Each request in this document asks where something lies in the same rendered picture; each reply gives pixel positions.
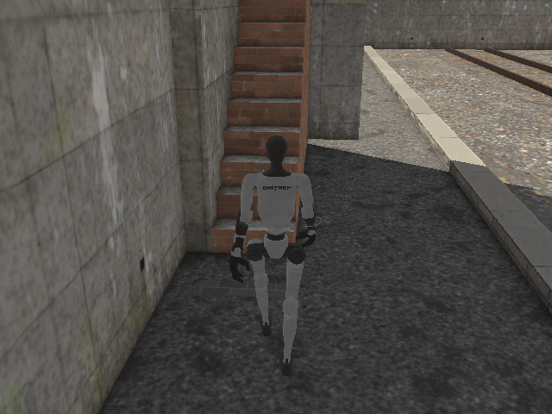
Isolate stairs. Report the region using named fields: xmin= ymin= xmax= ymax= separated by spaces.
xmin=211 ymin=0 xmax=311 ymax=254

